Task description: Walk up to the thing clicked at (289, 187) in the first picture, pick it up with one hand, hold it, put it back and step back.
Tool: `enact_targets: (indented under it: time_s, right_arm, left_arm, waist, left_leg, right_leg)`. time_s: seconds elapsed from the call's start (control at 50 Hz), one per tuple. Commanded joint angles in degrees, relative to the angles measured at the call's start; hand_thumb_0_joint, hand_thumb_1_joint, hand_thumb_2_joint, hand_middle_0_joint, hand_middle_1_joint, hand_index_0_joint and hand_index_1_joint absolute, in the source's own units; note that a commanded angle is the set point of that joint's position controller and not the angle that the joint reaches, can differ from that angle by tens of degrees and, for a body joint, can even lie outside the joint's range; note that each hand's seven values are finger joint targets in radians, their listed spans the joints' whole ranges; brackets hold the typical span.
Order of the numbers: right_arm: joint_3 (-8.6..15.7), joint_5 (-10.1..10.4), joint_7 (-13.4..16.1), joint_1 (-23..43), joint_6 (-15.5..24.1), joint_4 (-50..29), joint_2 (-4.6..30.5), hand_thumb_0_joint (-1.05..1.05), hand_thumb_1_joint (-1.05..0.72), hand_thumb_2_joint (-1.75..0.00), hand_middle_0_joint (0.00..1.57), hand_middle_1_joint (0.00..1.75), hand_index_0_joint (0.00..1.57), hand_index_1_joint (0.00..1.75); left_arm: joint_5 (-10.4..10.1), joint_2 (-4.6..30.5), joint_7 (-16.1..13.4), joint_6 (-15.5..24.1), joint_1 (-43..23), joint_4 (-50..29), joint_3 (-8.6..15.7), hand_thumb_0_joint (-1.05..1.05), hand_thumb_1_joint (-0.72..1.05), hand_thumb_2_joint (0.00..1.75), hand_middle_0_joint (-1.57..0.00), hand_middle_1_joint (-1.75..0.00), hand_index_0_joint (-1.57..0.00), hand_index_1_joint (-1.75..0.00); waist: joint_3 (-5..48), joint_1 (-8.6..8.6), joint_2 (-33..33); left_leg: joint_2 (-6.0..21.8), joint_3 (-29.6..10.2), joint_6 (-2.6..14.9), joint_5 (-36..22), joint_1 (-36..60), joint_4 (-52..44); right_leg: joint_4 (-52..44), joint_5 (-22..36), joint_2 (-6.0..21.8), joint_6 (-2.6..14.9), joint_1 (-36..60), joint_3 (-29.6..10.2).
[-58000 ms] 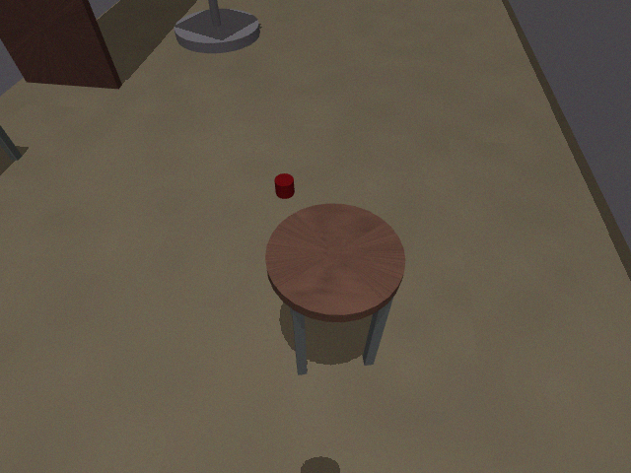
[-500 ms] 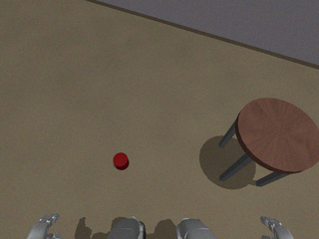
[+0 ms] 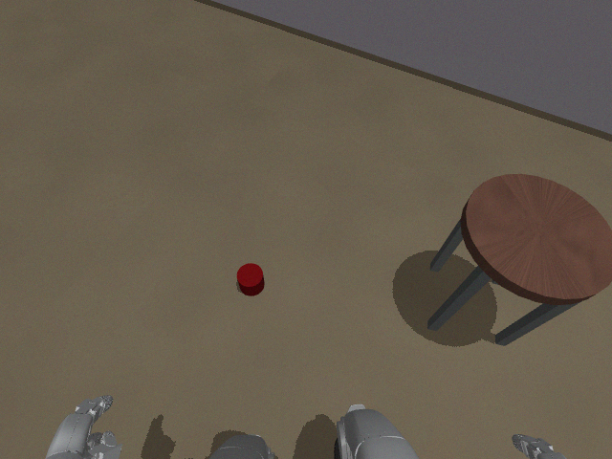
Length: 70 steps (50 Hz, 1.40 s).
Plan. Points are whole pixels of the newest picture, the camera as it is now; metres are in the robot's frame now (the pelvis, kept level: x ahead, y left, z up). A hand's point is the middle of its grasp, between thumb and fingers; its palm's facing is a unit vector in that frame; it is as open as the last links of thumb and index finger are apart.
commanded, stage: step back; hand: left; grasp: from above
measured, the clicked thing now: (251, 279) +0.66 +0.19 -0.72
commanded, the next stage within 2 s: none
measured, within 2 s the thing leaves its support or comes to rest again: neither
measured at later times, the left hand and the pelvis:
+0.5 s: hand out of the picture -0.07 +0.23 -0.12, palm faces -0.05 -0.89 -0.45, open 7.4 cm; pelvis -0.15 -0.04 +0.01, yaw -3 degrees
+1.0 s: hand out of the picture -0.26 +0.22 -0.14, palm faces -0.06 -0.90 -0.43, open 7.3 cm; pelvis -0.34 -0.06 -0.01, yaw -3 degrees
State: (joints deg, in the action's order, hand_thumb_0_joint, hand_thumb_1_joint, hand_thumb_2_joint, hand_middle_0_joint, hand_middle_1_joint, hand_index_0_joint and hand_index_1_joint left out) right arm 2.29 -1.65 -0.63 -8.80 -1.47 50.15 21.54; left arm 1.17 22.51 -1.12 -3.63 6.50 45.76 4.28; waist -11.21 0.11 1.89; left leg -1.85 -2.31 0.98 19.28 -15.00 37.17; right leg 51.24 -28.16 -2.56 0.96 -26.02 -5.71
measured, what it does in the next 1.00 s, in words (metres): walks backwards: right foot, then left foot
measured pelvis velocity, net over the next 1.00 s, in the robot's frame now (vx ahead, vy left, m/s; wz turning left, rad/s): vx -0.34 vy -0.06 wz -0.06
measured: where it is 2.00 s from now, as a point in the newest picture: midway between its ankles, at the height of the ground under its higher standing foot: outside the picture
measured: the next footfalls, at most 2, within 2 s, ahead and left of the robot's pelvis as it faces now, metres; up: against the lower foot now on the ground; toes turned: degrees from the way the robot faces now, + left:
right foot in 0.28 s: -0.09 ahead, -0.15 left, +0.00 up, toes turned -1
left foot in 0.64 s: -0.18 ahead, +0.10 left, +0.00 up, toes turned -2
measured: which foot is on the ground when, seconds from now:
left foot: down 0.00-0.30, up 0.32-0.62, down 0.64-0.96, up 0.98-1.00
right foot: up 0.00-0.26, down 0.28-0.66, up 0.68-0.92, down 0.94-1.00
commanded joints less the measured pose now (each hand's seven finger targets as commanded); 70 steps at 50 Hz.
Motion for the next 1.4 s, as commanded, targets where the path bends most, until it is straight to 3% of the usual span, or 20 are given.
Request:
enact_targets:
  time_s: [0.0,0.14,0.24,0.26,0.28,0.3,0.36,0.54,0.6,0.64,0.66,0.74,0.9,0.92,0.96,1.02,1.16,1.26,1.32,1.38]
  right_arm:
    - [3.9,-0.4,2.0,4.8,1.5,-5.6,15.0,0.00,-0.90,-0.90,0.20,0.30,0.20,0.30]
    - [4.3,0.0,2.4,-0.3,1.2,-6.6,14.4,0.00,-0.90,-0.90,0.20,0.30,0.20,0.30]
    - [4.4,0.9,2.0,2.8,-0.7,-7.5,15.5,0.00,-0.90,-0.90,0.20,0.30,0.20,0.30]
    - [3.8,1.3,1.8,2.5,-0.8,-8.0,13.4,0.00,-0.90,-0.90,0.20,0.30,0.20,0.30]
    - [3.3,2.0,2.0,5.7,-0.5,-9.7,10.3,0.00,-0.90,-0.90,0.20,0.30,0.20,0.30]
    - [4.1,1.4,2.9,6.4,-0.9,-9.3,11.9,0.00,-0.90,-0.90,0.20,0.30,0.20,0.30]
    - [3.8,2.2,2.7,-0.7,-0.6,-5.2,11.7,0.00,-0.90,-0.90,0.20,0.30,0.20,0.30]
    - [3.4,0.6,2.3,-1.9,0.1,-5.5,10.0,0.00,-0.90,-0.90,0.20,0.30,0.20,0.30]
    - [4.4,-0.1,2.1,-6.0,0.5,-3.4,11.4,0.00,-0.90,-0.90,0.20,0.30,0.20,0.30]
    - [6.1,0.1,1.2,-1.0,0.2,-5.3,21.4,0.00,-0.90,-0.90,0.20,0.30,0.20,0.30]
    - [6.2,-0.5,1.2,-0.7,0.5,-5.3,21.2,0.00,-0.90,-0.90,0.20,0.30,0.20,0.30]
    - [3.7,-0.5,2.1,6.6,0.6,-6.6,14.4,0.00,-0.90,-0.90,0.20,0.30,0.20,0.30]
    - [3.6,1.0,1.5,3.3,-1.9,-6.0,14.4,0.00,-0.90,-0.90,0.20,0.30,0.20,0.30]
    - [2.7,1.3,1.3,2.4,-1.9,-6.4,11.5,0.00,-0.90,-0.90,0.20,0.30,0.20,0.30]
    - [3.7,1.0,2.5,7.4,-2.4,-8.7,11.1,0.00,-0.90,-0.90,0.20,0.30,0.20,0.30]
    - [3.5,1.7,2.2,0.8,-2.3,-4.6,11.7,0.00,-0.90,-0.90,0.20,0.30,0.20,0.30]
    - [3.7,-0.3,1.0,4.0,-0.9,-4.6,11.8,0.00,-0.90,-0.90,0.20,0.30,0.20,0.30]
    - [4.7,-0.1,-0.3,-6.0,0.6,3.0,11.2,0.00,-0.90,-0.90,0.20,0.30,0.20,0.30]
    - [5.5,-0.6,-0.1,-0.7,1.6,0.9,19.6,0.00,-0.90,-0.90,0.20,0.30,0.20,0.30]
    - [3.6,-1.2,0.5,4.4,3.2,0.5,14.0,0.00,-0.90,-0.90,0.20,0.30,0.20,0.30]
  left_arm:
    - [-1.2,10.1,-1.0,1.4,3.5,-3.1,3.7,0.00,0.90,0.90,-0.20,-0.30,-0.20,-0.30]
    - [-0.4,9.2,0.0,2.0,4.7,-3.4,3.6,0.00,0.90,0.90,-0.20,-0.30,-0.20,-0.30]
    - [0.4,9.5,0.4,2.9,12.9,1.6,3.9,0.00,0.90,0.90,-0.20,-0.30,-0.20,-0.30]
    - [1.2,12.2,0.4,3.3,13.0,1.2,4.5,0.00,0.90,0.90,-0.20,-0.30,-0.20,-0.30]
    - [0.9,18.6,0.5,3.3,11.2,-0.3,6.0,0.00,0.90,0.90,-0.20,-0.30,-0.20,-0.30]
    - [1.2,22.0,0.3,3.4,6.7,-2.5,6.5,0.00,0.90,0.90,-0.20,-0.30,-0.20,-0.30]
    - [0.8,14.1,-0.5,3.7,-2.6,-4.1,4.5,0.00,0.90,0.90,-0.20,-0.30,-0.20,-0.30]
    - [0.6,13.4,-1.6,2.6,4.5,-5.1,3.8,0.00,0.90,0.90,-0.20,-0.30,-0.20,-0.30]
    - [-0.3,12.3,-1.0,1.7,2.5,-6.0,2.7,0.00,0.90,0.90,-0.20,-0.30,-0.20,-0.30]
    - [-1.0,10.7,-1.3,1.7,0.5,-6.7,2.6,0.00,0.90,0.90,-0.20,-0.30,-0.20,-0.30]
    - [0.0,11.9,-1.8,1.5,-2.3,-5.8,3.6,0.00,0.90,0.90,-0.20,-0.30,-0.20,-0.30]
    - [-1.2,11.2,-1.0,1.3,5.7,-1.5,3.5,0.00,0.90,0.90,-0.20,-0.30,-0.20,-0.30]
    - [0.5,9.6,-0.7,3.9,9.8,2.5,2.6,0.00,0.90,0.90,-0.20,-0.30,-0.20,-0.30]
    - [1.3,13.7,-0.8,4.3,9.6,2.4,3.7,0.00,0.90,0.90,-0.20,-0.30,-0.20,-0.30]
    - [1.3,23.1,-0.9,4.3,7.0,-0.5,5.8,0.00,0.90,0.90,-0.20,-0.30,-0.20,-0.30]
    - [1.0,14.9,-1.7,4.5,-1.4,-1.0,3.7,0.00,0.90,0.90,-0.20,-0.30,-0.20,-0.30]
    - [1.6,15.3,-1.4,5.1,7.4,0.8,4.6,0.00,0.90,0.90,-0.20,-0.30,-0.20,-0.30]
    - [1.4,14.1,-0.1,4.1,4.0,1.4,3.2,0.00,0.90,0.90,-0.20,-0.30,-0.20,-0.30]
    - [0.4,14.0,0.0,4.6,-1.2,2.5,3.3,0.00,0.90,0.90,-0.20,-0.30,-0.20,-0.30]
    - [-0.5,10.8,1.3,5.0,4.5,5.0,2.3,0.00,0.90,0.90,-0.20,-0.30,-0.20,-0.30]
  waist:
    - [10.0,1.52,-9.2]
    - [13.1,-1.76,-12.3]
    - [16.5,1.15,-12.6]
    - [15.3,1.05,-6.0]
    - [12.4,3.14,11.5]
    - [9.1,4.16,14.2]
    - [7.9,-2.43,4.1]
    - [14.6,2.34,9.3]
    - [16.1,-0.10,5.6]
    - [14.9,-1.35,-15.5]
    - [11.8,-3.21,-13.8]
    - [9.6,2.84,-10.0]
    - [17.4,1.28,-11.5]
    - [15.6,0.55,-3.3]
    - [9.5,5.29,11.6]
    - [9.4,-1.82,1.5]
    - [10.6,4.79,7.6]
    - [10.4,-0.16,4.6]
    - [2.7,-2.74,-10.9]
    - [5.0,1.34,-8.2]
  left_leg:
    - [17.2,-13.3,12.20,-29.2,-0.6,-14.5]
    - [17.7,-11.9,14.20,-32.5,11.4,-9.5]
    - [12.0,-7.5,7.08,-18.8,-0.3,-4.3]
    - [8.5,-6.6,3.86,-9.7,-8.8,0.5]
    - [-3.3,-2.3,-0.11,7.6,-16.5,12.6]
    - [-2.8,-6.5,-1.53,16.3,-13.3,26.9]
    - [-5.2,-8.7,-0.58,8.9,-12.4,33.4]
    - [0.1,-0.1,-1.12,9.3,-7.3,3.3]
    - [2.6,-1.6,1.27,-10.0,4.8,-13.6]
    - [23.0,-24.2,14.65,-22.7,0.4,-17.3]
    - [25.7,-27.9,18.15,-23.2,-6.7,-18.7]
    - [16.9,-10.4,13.06,-25.7,-4.5,-13.7]
    - [11.8,-6.2,7.08,-24.0,3.6,-0.9]
    - [6.5,-5.0,3.56,-11.6,-8.4,4.5]
    - [-2.0,-9.6,-1.45,17.5,-14.4,27.7]
    - [-4.5,-10.0,-1.29,8.6,-13.3,35.5]
    - [1.1,-4.3,-2.63,11.7,-14.3,12.4]
    - [-0.6,3.5,1.06,3.6,10.7,-15.5]
    - [23.0,-32.3,13.65,37.1,-9.2,-29.2]
    - [13.5,-14.2,8.20,16.1,-2.1,-22.7]
  right_leg:
    - [22.7,-2.4,-4.0,0.48,-1.5,-5.6]
    - [3.4,-2.8,0.2,-2.69,0.2,-0.5]
    - [-27.0,14.3,0.5,0.44,19.1,6.1]
    - [-27.8,13.3,5.8,2.31,21.6,-3.5]
    - [-32.1,17.0,18.8,10.17,15.8,-21.0]
    - [-34.8,19.6,27.9,17.52,3.0,-29.9]
    - [-26.8,33.1,16.2,10.57,5.7,-8.6]
    - [-18.7,46.2,17.5,10.64,22.8,-8.1]
    - [-13.6,34.6,13.6,5.31,13.5,-5.8]
    - [3.6,-5.2,-1.7,0.01,3.2,5.0]
    - [15.1,-11.1,-2.0,-0.19,4.2,-2.4]
    - [21.8,-2.0,-2.2,-0.33,2.4,-2.1]
    - [-31.0,17.0,1.4,-0.44,17.1,6.2]
    - [-29.2,19.1,6.9,1.20,22.2,-4.4]
    - [-34.3,25.1,29.8,17.71,3.1,-30.1]
    - [-25.0,35.8,17.0,10.23,6.8,-7.4]
    - [-29.2,0.9,18.0,10.54,19.7,-12.1]
    - [-26.6,-9.9,12.9,5.31,3.1,-4.1]
    - [0.7,-5.4,3.7,-1.11,-2.4,2.0]
    - [-1.4,4.5,3.4,-0.07,0.9,2.0]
